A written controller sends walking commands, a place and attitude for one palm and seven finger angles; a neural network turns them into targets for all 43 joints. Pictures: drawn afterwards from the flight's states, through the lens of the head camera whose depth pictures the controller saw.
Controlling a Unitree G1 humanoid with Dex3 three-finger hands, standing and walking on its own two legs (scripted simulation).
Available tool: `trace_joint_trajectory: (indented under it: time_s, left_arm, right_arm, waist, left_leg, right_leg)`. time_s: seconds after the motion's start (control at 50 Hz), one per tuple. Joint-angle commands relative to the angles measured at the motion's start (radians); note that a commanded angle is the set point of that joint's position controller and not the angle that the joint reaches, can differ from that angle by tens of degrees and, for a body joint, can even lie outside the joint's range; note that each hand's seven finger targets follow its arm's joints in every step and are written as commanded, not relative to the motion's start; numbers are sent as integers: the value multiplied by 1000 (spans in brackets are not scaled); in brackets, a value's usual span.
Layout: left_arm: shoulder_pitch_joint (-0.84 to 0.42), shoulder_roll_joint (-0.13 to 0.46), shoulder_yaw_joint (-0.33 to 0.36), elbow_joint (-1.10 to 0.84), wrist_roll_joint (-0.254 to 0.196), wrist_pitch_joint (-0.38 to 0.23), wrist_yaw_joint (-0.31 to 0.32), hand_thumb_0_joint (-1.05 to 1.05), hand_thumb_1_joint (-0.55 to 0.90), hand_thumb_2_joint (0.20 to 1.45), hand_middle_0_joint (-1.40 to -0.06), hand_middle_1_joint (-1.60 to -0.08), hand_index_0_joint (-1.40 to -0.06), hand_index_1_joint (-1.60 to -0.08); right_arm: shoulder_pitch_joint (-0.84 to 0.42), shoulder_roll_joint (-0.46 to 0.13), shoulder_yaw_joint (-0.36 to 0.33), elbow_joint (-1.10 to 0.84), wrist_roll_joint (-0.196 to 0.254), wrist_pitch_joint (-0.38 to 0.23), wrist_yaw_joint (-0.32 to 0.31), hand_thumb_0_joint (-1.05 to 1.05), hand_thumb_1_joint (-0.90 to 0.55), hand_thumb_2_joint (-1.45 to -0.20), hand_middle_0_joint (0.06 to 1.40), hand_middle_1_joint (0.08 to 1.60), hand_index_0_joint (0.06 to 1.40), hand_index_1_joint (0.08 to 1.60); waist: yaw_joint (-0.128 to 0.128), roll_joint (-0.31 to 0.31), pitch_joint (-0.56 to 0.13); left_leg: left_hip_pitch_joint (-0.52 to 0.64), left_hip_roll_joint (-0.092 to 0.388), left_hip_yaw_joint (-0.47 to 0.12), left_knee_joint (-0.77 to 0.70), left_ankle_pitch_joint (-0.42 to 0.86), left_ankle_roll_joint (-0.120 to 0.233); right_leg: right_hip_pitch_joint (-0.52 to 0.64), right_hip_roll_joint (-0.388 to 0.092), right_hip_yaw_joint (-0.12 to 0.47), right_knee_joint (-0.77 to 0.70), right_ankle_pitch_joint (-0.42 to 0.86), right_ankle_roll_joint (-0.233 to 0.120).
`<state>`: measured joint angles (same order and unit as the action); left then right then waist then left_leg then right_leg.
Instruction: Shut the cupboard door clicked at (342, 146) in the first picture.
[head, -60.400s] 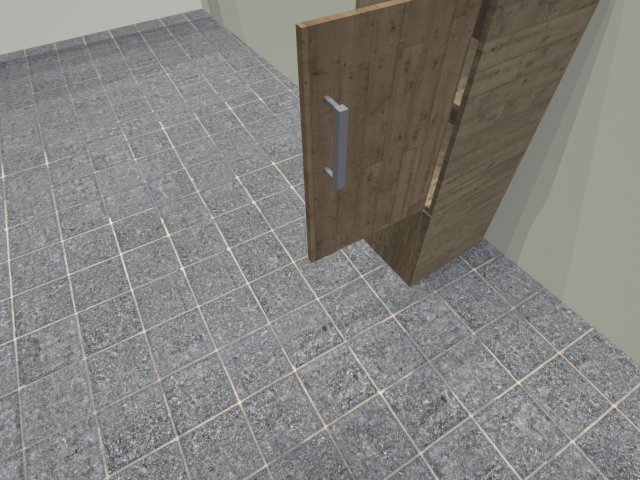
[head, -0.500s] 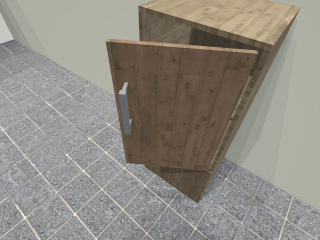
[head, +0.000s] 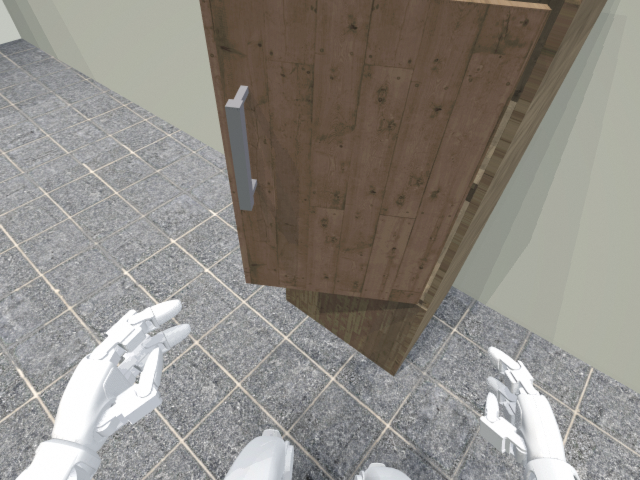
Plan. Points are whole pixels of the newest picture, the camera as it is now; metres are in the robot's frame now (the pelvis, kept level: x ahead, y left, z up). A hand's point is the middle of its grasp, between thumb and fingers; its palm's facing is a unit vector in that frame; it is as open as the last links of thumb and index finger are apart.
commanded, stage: raise the hand and make a fist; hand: left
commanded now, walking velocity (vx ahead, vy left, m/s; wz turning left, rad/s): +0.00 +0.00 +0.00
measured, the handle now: (244, 152) +0.52 +0.15 +0.13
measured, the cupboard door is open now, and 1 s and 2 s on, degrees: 31 31 31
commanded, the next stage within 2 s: bring the fist close to the handle in 1.56 s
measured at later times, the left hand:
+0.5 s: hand (154, 352) +0.23 +0.20 +0.08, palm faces -0.03 -1.00 -0.03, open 4.1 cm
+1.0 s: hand (153, 323) +0.25 +0.20 +0.11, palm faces -0.06 -1.00 -0.04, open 3.1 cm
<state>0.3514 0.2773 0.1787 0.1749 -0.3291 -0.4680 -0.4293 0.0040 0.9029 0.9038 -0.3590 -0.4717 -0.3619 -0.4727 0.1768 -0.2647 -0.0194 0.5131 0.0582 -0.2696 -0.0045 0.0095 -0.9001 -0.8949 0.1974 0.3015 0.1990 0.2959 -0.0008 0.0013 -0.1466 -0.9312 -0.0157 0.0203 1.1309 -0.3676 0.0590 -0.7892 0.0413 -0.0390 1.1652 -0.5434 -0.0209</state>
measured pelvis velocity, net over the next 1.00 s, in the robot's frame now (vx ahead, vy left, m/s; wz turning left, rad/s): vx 0.04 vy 0.01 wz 0.02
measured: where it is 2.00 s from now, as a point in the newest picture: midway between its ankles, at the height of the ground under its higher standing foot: outside the picture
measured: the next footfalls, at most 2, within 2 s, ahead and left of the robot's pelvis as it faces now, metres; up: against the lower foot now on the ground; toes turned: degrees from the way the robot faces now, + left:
none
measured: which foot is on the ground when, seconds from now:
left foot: down 0.00-1.00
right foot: down 0.00-1.00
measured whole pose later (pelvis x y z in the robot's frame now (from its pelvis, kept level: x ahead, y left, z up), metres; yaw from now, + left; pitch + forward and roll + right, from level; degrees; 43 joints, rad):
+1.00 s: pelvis +0.04 +0.01 +0.04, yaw +1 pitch +8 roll -4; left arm 0.42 0.30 0.15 -0.12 -0.32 -0.25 -0.29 0.02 0.90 0.90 -1.25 -1.44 -1.25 -1.44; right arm 0.26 -0.24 0.06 0.48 0.06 -0.19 -0.05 0.01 -0.90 -0.89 0.20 0.30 0.20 0.30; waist 0.01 0.06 -0.12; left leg -0.75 -0.02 -0.01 0.98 -0.38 0.06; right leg -0.57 0.05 -0.05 0.93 -0.51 -0.02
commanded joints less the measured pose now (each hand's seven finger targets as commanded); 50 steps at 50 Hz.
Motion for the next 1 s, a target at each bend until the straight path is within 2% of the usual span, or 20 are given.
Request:
trace_joint_trajectory:
  time_s: [0.0,0.06,0.08,0.12,0.14,0.2,0.28,0.34,0.38,0.4,0.46,0.58,0.66,0.68,0.7,0.78,0.8,0.88,0.9,0.98]
  left_arm:
    - [41,152,106,-457,-67,21,44,0,900,900,-530,-660,-530,-660]
    - [-32,138,52,-585,-16,-31,132,0,900,900,-585,-720,-585,-720]
    - [-64,143,41,-590,-3,-49,147,0,900,900,-603,-740,-603,-740]
    - [-29,111,1,-541,12,-60,137,0,900,900,-640,-780,-640,-780]
    - [-11,122,11,-509,12,-52,126,0,900,900,-658,-800,-658,-800]
    - [75,127,27,-455,8,21,81,0,900,900,-713,-860,-713,-860]
    - [171,166,128,-448,-21,122,68,0,900,900,-787,-940,-787,-940]
    - [168,134,116,-506,-43,119,80,0,900,900,-842,-1000,-842,-1000]
    - [178,134,128,-475,-41,112,95,0,900,900,-878,-1040,-878,-1040]
    - [174,108,100,-471,-41,101,90,0,900,900,-897,-1060,-897,-1060]
    - [153,97,65,-481,-35,82,83,0,900,900,-952,-1120,-952,-1120]
    - [118,147,82,-546,-18,84,102,0,900,900,-1062,-1240,-1062,-1240]
    - [99,137,60,-575,-8,89,130,0,900,900,-1135,-1320,-1135,-1320]
    - [95,151,75,-554,-3,98,139,0,900,900,-1153,-1340,-1153,-1340]
    - [98,122,49,-546,-4,105,141,0,900,900,-1172,-1360,-1172,-1360]
    - [65,142,55,-527,2,125,144,0,900,900,-1245,-1440,-1245,-1440]
    - [64,121,29,-523,4,133,143,0,900,900,-1263,-1460,-1263,-1460]
    - [11,167,71,-492,-1,147,142,0,900,900,-1300,-1500,-1300,-1500]
    - [10,130,35,-505,-3,148,137,0,900,900,-1300,-1500,-1300,-1500]
    - [-43,176,78,-484,-8,157,138,0,900,900,-1300,-1500,-1300,-1500]
  right_arm:
    - [-44,-126,-40,-222,10,-48,-45,0,-900,-900,200,300,200,300]
    - [-12,-111,-29,-173,-7,-56,-66,0,-900,-900,200,300,200,300]
    - [-9,-113,-25,-148,-12,-58,-72,0,-900,-900,200,300,200,300]
    - [-2,-113,-22,-124,-13,-64,-76,0,-900,-900,200,300,200,300]
    - [-1,-114,-23,-117,-12,-65,-77,0,-900,-900,200,300,200,300]
    - [-2,-109,-26,-120,-1,-59,-76,0,-900,-900,200,300,200,300]
    - [-13,-86,-36,-135,4,-32,-75,0,-900,-900,200,300,200,300]
    - [-11,-74,-33,-145,0,-26,-68,0,-900,-900,200,300,200,300]
    - [-8,-73,-33,-138,-7,-20,-65,0,-900,-900,200,300,200,300]
    - [-2,-76,-34,-142,-6,-18,-63,0,-900,-900,200,300,200,300]
    - [9,-87,-35,-152,-4,-17,-60,0,-900,-900,200,300,200,300]
    - [20,-102,-33,-167,-3,-5,-62,0,-900,-900,200,300,200,300]
    - [19,-100,-24,-177,2,8,-60,0,-900,-900,200,300,200,300]
    - [18,-102,-24,-173,-1,13,-62,0,-900,-900,200,300,200,300]
    - [20,-100,-20,-180,1,18,-61,0,-900,-900,200,300,200,300]
    - [18,-111,-11,-183,2,24,-59,0,-900,-900,200,300,200,300]
    - [19,-107,-6,-186,3,24,-57,0,-900,-900,200,300,200,300]
    - [19,-118,1,-181,1,24,-59,0,-900,-900,200,300,200,300]
    - [19,-112,4,-188,4,22,-59,0,-900,-900,200,300,200,300]
    - [17,-121,10,-175,2,17,-59,0,-900,-900,200,300,200,300]
  waist:
    - [36,103,-114]
    - [-15,119,-78]
    - [-30,98,-66]
    - [-41,115,-65]
    - [-41,103,-76]
    - [-9,97,-153]
    - [47,45,-240]
    - [41,46,-236]
    - [41,10,-205]
    - [23,0,-187]
    - [8,15,-165]
    - [17,60,-190]
    - [9,106,-163]
    - [9,79,-147]
    - [1,75,-126]
    - [4,99,-116]
    - [-1,111,-102]
    - [1,61,-90]
    - [-7,79,-91]
    - [-2,66,-83]
  left_leg:
    - [190,20,-132,-243,-330,-34]
    - [202,29,-144,-200,-272,-21]
    - [182,33,-152,-177,-262,-17]
    - [188,35,-158,-161,-230,-19]
    - [186,35,-158,-154,-210,-19]
    - [218,33,-143,-153,-96,-20]
    - [261,25,-113,-155,96,-19]
    - [298,27,-110,-171,159,-26]
    - [276,27,-111,-167,179,-25]
    - [272,28,-108,-163,172,-27]
    - [281,30,-109,-175,127,-26]
    - [341,32,-116,-213,134,-23]
    - [389,39,-129,-268,79,-28]
    - [382,42,-137,-274,71,-26]
    - [382,41,-134,-287,51,-27]
    - [405,42,-144,-317,26,-27]
    - [415,44,-144,-332,15,-29]
    - [406,39,-143,-343,-4,-26]
    - [423,38,-132,-345,5,-24]
    - [425,38,-137,-358,-11,-25]
  right_leg:
    - [-49,-6,97,-289,-223,-23]
    - [-91,5,72,-261,-134,-24]
    - [-114,13,66,-243,-116,-23]
    - [-136,14,47,-226,-72,-22]
    - [-129,12,47,-231,-59,-19]
    - [-60,8,46,-245,13,-15]
    - [79,5,47,-262,184,-4]
    - [91,0,27,-251,281,5]
    - [95,3,20,-244,314,4]
    - [79,-4,25,-247,320,11]
    - [54,-3,24,-259,265,11]
    - [82,7,13,-270,251,-6]
    - [74,9,-5,-296,203,-11]
    - [78,13,-5,-302,204,-12]
    - [78,12,-9,-314,189,-11]
    - [99,13,-7,-336,177,-14]
    - [101,10,-14,-344,170,-15]
    - [131,9,-2,-374,157,-13]
    - [133,7,-5,-380,162,-13]
    - [153,6,6,-400,150,-12]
